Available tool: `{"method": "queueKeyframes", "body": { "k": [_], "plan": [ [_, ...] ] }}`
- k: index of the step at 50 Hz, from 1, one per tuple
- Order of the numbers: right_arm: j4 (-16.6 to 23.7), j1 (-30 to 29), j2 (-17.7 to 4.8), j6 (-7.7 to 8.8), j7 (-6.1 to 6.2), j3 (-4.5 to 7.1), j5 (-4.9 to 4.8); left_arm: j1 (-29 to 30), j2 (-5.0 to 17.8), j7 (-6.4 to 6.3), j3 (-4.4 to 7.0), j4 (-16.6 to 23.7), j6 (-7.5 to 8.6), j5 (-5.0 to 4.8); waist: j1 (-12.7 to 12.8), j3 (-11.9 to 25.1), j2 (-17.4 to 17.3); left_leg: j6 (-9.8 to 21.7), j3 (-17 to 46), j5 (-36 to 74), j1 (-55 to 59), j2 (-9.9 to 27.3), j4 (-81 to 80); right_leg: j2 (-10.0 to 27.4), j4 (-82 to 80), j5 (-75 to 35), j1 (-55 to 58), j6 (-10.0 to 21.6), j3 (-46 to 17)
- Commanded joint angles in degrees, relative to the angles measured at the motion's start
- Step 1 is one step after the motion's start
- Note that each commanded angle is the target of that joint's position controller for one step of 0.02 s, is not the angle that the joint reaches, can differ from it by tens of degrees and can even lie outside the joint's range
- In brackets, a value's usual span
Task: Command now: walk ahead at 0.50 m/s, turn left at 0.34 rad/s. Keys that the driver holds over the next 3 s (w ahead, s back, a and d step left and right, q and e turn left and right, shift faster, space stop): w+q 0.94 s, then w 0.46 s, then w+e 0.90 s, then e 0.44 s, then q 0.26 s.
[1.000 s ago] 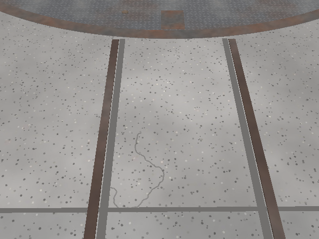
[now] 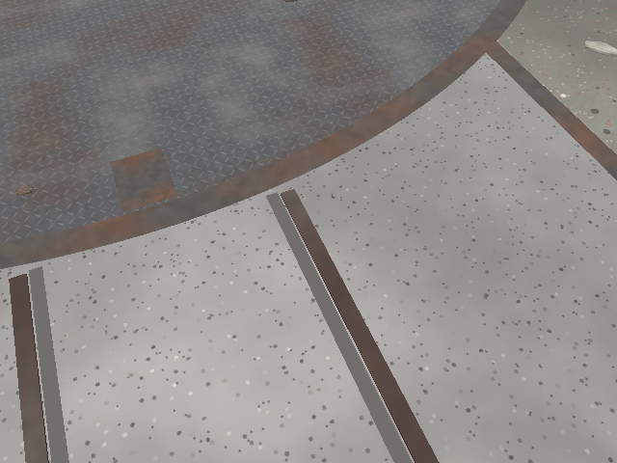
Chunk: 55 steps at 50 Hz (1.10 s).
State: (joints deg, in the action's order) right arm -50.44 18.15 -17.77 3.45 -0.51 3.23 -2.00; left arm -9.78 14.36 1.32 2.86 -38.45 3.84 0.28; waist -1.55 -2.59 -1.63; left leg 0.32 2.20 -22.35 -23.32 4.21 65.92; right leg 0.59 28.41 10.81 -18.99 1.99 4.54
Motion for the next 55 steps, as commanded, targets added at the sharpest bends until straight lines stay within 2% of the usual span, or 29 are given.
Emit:
{"method": "queueKeyframes", "body": {
  "k": [1, 5, 8, 12, 15, 17, 18, 19, 20, 21, 22, 23, 24, 25, 26, 30, 35, 40, 42, 43, 44, 45, 46, 47, 48, 49, 50, 52, 55],
  "plan": [
    [3.5, 0.9, -3.4, -0.60, 0.32, 1.35, -0.04, -2.3, 5.3, -0.12, 2.13, 0.5, 1.99, 0.33, 1.1, 4.5, 8.4, -0.4, 3.0, 7.2, -11.0, 4.4, 1.9, 14.6, -18.4, -6.4, 11.8, 9.0, -13.2],
    [5.4, -3.3, -1.8, -1.90, 0.44, 1.29, 0.33, -2.6, 6.5, -1.09, 2.85, -2.2, 2.94, 0.89, 0.6, 0.6, 5.6, -1.6, 4.4, 14.6, -15.7, 4.4, -4.9, 14.5, -21.2, -13.0, 11.1, 9.0, -4.8],
    [6.9, -7.8, -0.8, -1.49, -0.64, 0.77, 0.68, -3.4, 8.1, -1.78, 3.27, -3.4, 2.61, 0.70, 1.9, -0.9, 4.9, -1.3, 2.4, 22.9, -15.3, 3.7, -15.8, 13.5, -21.9, -13.5, 12.4, 7.9, 0.7],
    [10.0, -15.4, -0.3, -1.39, -2.14, 0.08, 0.88, -6.7, 10.3, -2.31, 4.08, -5.5, 1.61, -0.29, 4.7, -3.4, 3.3, 0.5, -1.4, 24.3, -16.1, 2.9, -25.0, 15.5, -21.4, -14.4, 17.6, 7.2, 4.5],
    [12.2, -17.7, -1.4, -1.50, -3.02, 0.35, 0.87, -7.6, 11.6, -2.39, 4.61, -6.7, 0.33, -1.29, 4.6, -3.5, 4.0, 2.9, -4.0, 18.6, -16.0, 1.4, -28.3, 16.8, -17.1, -22.1, 23.4, 5.9, 6.4],
    [12.6, -14.7, -3.2, -1.79, -3.18, 1.37, 0.80, -6.7, 13.5, -2.64, 5.05, -6.6, -0.56, -1.74, 2.0, 0.1, 5.8, 5.2, -7.7, 12.7, -9.2, -2.5, -28.3, 16.6, -9.1, -41.6, 25.3, 4.6, 7.9],
    [11.6, -9.2, -5.0, -1.97, -3.05, 2.46, 0.59, -5.9, 14.1, -2.73, 5.14, -6.4, -1.12, -2.02, -1.3, 3.4, 6.2, 6.7, -9.3, 10.8, -1.9, -5.2, -28.8, 15.7, -0.7, -49.1, 24.6, 3.7, 8.8],
    [9.3, -0.2, -8.1, -2.11, -2.40, 4.34, 0.43, -5.1, 13.6, -2.80, 4.77, -6.1, -1.38, -2.29, -6.3, 8.2, 4.9, 8.9, -9.4, 13.7, 11.6, -8.0, -32.4, 13.3, 11.8, -47.8, 19.5, 1.6, 10.2],
    [7.6, 7.5, -13.8, -2.79, -1.07, 6.36, 0.24, -6.6, 10.6, -2.93, 3.57, -5.1, -0.88, -0.67, -8.3, 13.0, -3.2, 12.4, 4.2, 14.9, 28.1, -0.6, -34.4, 10.2, 30.3, -25.7, 4.9, -1.5, 10.4],
    [8.8, 4.2, -18.3, -2.00, -1.10, 6.51, 0.28, -11.2, 2.7, -2.29, 1.20, -2.2, 0.79, 0.83, -0.6, 18.0, -14.9, 23.2, 38.2, 2.3, 42.7, 12.0, -42.8, -2.6, 48.0, 23.5, -18.5, -4.7, 1.1],
    [10.3, 5.2, -13.2, -0.96, -1.68, 5.01, 0.61, -4.4, 7.9, -1.59, 1.78, -1.6, 2.87, -1.44, -5.2, 21.4, -6.5, 22.7, 44.9, -2.1, 44.3, 14.3, -49.8, -1.6, 52.0, 23.5, -24.2, -3.3, -10.0],
    [9.9, 3.4, -10.3, -0.10, -1.80, 4.23, 0.95, -0.1, 9.7, -1.25, 2.28, -0.2, 3.92, -3.18, -5.1, 13.7, -4.2, 20.3, 37.2, 1.6, 39.2, 13.1, -50.5, 0.8, 50.2, 17.9, -28.3, -1.8, -9.7],
    [10.3, 0.2, -8.7, 0.31, -1.71, 3.74, 0.65, 0.3, 9.1, -1.66, 2.08, -0.6, 4.51, -2.26, -2.7, 9.3, 0.2, 18.3, 30.3, 7.5, 31.2, 10.6, -50.0, 3.4, 45.5, 13.0, -26.2, -1.1, -9.7],
    [11.0, -3.5, -6.7, 0.36, -1.48, 3.19, 0.88, 0.1, 9.4, -2.08, 2.48, -1.2, 4.51, -0.65, -0.4, 6.6, 0.9, 16.9, 24.8, 14.0, 23.9, 8.4, -50.2, 5.1, 40.5, 9.9, -22.3, -1.4, -9.7],
    [12.1, -5.4, -5.4, 0.42, -1.14, 2.64, 1.64, -1.1, 9.8, -2.02, 2.82, -1.6, 3.89, -0.17, 1.4, 6.2, -0.2, 16.5, 22.0, 18.5, 19.5, 6.9, -51.3, 6.2, 38.3, 7.7, -18.4, -1.6, -10.2],
    [12.1, -3.9, -7.3, 0.69, 0.24, 3.08, 1.31, 0.8, 7.2, -2.04, 2.32, -0.6, 1.77, 0.64, 2.1, 4.2, -0.1, 16.6, 15.3, 28.3, 12.1, 4.2, -53.5, 5.2, 27.7, 1.5, -16.2, -5.0, -8.1],
    [11.0, 0.0, -8.1, -0.18, 1.44, 3.35, 0.80, 11.2, 5.0, -1.12, 1.08, 2.1, 2.16, 0.01, -2.0, 2.1, -2.9, 12.3, 12.1, 20.8, 9.0, 0.3, -52.5, 0.9, 6.7, -15.4, -11.7, -6.2, -7.1],
    [9.8, 3.1, -7.6, -1.06, 1.87, 3.41, 0.47, 14.1, 7.7, 0.19, 1.79, 3.4, 3.41, -0.78, -2.5, 1.9, -4.1, 11.2, 19.6, 17.2, 15.6, 3.4, -46.3, -0.5, -0.7, -12.7, -9.5, -4.3, -9.5],
    [10.1, 2.1, -7.6, -1.42, 2.00, 3.57, 0.66, 10.4, 9.0, 0.22, 2.44, 2.6, 3.99, -0.89, -0.2, 2.6, -6.1, 10.2, 22.0, 20.3, 17.1, 4.0, -42.5, -0.7, -1.8, -7.8, -5.0, -2.4, -9.0],
    [10.7, 1.1, -6.5, -1.49, 1.90, 3.16, 0.76, 5.1, 10.2, -0.10, 3.19, 1.1, 4.28, -0.62, 2.7, 5.1, -6.0, 8.8, 21.1, 23.9, 16.1, 1.8, -37.9, -0.8, -4.2, -8.4, 2.6, -0.9, -7.9],
    [11.6, 0.5, -3.6, -1.31, 1.58, 2.05, 1.27, -2.4, 12.5, -0.50, 4.00, 0.1, 4.54, 0.41, 6.3, 12.1, -3.2, 6.8, 17.9, 22.0, 11.3, -1.3, -25.7, 5.3, -2.5, -7.2, 16.3, 2.4, -12.9],
    [12.8, 6.8, 0.2, -0.96, 1.65, 0.92, 1.08, -9.8, 17.1, -0.88, 5.05, -0.8, 4.16, 1.34, 5.4, 21.0, 9.7, 2.5, 10.3, 2.3, -5.4, -9.3, -6.3, 18.3, -3.6, -0.8, 37.1, 9.6, -33.0],
    [13.4, 10.1, -2.1, -0.57, 1.65, 0.71, -0.32, -11.7, 15.9, -0.26, 4.94, -2.5, 3.49, 0.01, 4.4, 22.5, 21.1, 1.3, 8.4, -12.6, -18.9, -8.4, 5.4, 24.8, -9.7, 14.5, 41.5, 14.3, -52.4],
    [12.5, 5.9, -7.4, -0.77, 1.68, 1.99, -0.59, -8.3, 10.5, -0.40, 3.55, -1.2, 3.17, -0.58, 5.8, 14.1, 12.4, 0.7, 9.3, -7.6, -22.4, -4.8, 9.7, 22.4, -11.7, 21.3, 34.6, 11.8, -46.1],
    [13.3, 0.7, -8.3, -1.03, 1.65, 2.27, 0.21, -5.8, 8.4, -0.59, 2.82, -1.1, 2.65, -0.31, 6.1, 8.3, 7.8, 0.5, 6.9, -2.7, -21.6, -3.1, 9.2, 19.3, -12.2, 16.7, 26.8, 9.4, -36.7],
    [13.9, -1.8, -7.1, -1.02, 1.56, 2.20, 0.96, -3.8, 7.4, -0.50, 2.28, -1.6, 2.37, 0.16, 5.0, 4.4, 5.5, 0.5, 6.3, 0.4, -19.8, -1.7, 6.7, 16.6, -13.6, 9.7, 19.8, 8.7, -30.5],
    [14.2, -2.7, -6.0, -1.01, 1.30, 2.24, 1.19, -2.9, 6.3, -0.46, 1.81, -2.2, 2.40, 0.48, 3.8, 2.5, 6.0, 0.7, 6.4, 2.5, -17.7, -0.3, 3.8, 14.4, -14.9, 4.6, 15.6, 8.4, -26.0],
    [14.0, -1.4, -3.3, -1.20, 0.84, 1.72, 0.59, -2.9, 6.0, -0.34, 1.67, -3.3, 2.83, 0.34, 2.3, 2.3, 7.7, 0.7, 5.3, 3.7, -14.2, 0.5, -0.3, 12.5, -17.3, -0.8, 12.0, 8.8, -20.6],
    [15.3, -4.6, -1.5, -1.13, 0.64, 0.87, 1.31, -3.9, 8.5, -0.31, 2.33, -5.1, 3.27, -0.40, 2.2, 1.5, 6.2, -0.1, 4.0, 7.4, -16.0, 1.2, -8.8, 13.3, -19.8, -8.1, 12.0, 10.9, -16.3]
  ]
}}
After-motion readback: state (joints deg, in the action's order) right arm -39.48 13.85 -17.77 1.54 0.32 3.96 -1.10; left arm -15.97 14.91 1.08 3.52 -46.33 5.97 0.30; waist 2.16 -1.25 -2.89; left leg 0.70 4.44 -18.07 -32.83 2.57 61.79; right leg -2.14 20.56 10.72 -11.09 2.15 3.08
